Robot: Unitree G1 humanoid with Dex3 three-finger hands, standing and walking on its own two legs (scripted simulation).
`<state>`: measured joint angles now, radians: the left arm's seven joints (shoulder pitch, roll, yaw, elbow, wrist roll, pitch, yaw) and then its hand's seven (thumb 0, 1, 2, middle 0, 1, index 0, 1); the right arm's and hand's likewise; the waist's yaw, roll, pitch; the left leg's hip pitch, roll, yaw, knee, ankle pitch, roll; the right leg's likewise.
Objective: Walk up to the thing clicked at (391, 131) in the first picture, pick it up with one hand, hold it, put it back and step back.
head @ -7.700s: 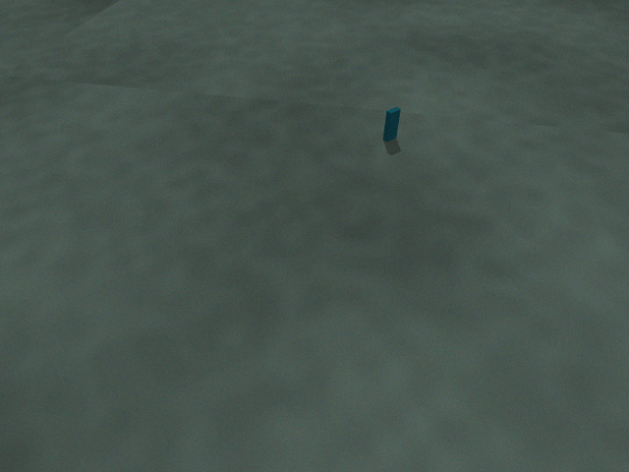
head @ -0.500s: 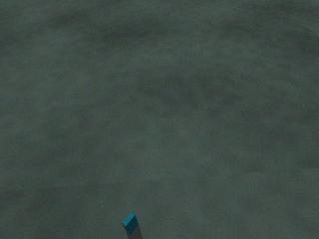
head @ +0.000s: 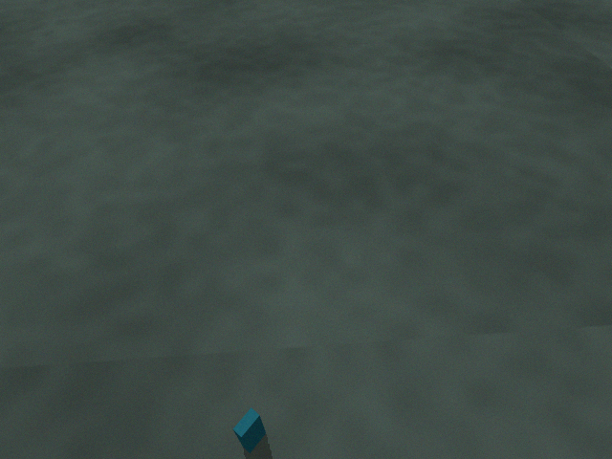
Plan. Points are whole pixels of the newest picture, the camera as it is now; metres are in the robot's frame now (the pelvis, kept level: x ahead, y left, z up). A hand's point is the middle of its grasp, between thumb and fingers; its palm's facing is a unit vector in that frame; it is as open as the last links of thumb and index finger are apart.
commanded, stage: stand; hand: left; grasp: from the side
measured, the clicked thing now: (250, 431) +0.35 +0.21 -0.70
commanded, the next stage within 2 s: go down in 0.62 s
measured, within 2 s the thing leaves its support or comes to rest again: neither
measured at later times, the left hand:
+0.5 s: hand out of the picture +0.07 +0.26 -0.16, palm faces -0.01 -0.94 -0.35, open 7.4 cm
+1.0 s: hand out of the picture +0.16 +0.26 -0.17, palm faces +0.06 -0.94 -0.33, open 12.1 cm
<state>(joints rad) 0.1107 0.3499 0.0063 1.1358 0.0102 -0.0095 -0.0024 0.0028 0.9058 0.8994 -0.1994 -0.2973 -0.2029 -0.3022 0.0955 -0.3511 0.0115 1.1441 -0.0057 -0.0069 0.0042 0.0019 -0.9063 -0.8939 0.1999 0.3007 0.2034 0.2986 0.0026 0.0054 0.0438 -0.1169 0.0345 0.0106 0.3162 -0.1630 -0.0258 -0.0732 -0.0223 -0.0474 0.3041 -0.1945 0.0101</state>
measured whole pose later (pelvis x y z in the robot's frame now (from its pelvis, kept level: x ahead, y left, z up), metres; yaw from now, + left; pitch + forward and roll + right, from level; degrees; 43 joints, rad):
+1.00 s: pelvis -0.01 +0.00 -0.02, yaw -1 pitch +7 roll +0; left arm -0.06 0.36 0.21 1.04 0.07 -0.01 -0.04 0.00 0.38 0.42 -0.04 -0.11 -0.05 -0.10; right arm 0.22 -0.25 -0.01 0.79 0.03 -0.04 -0.02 0.00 -0.94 -0.91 0.20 0.30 0.20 0.30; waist -0.02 -0.02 0.00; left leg -0.47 0.05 0.01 0.63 -0.28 -0.02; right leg -0.43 -0.02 -0.04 0.62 -0.31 0.00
